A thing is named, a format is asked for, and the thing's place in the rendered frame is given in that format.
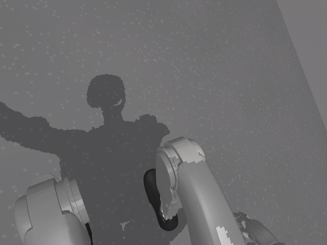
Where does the right robot foot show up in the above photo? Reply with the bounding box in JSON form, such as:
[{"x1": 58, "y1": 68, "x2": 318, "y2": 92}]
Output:
[{"x1": 144, "y1": 168, "x2": 178, "y2": 231}]

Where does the right robot hand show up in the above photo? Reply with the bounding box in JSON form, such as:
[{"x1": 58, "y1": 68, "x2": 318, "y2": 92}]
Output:
[{"x1": 233, "y1": 211, "x2": 279, "y2": 245}]

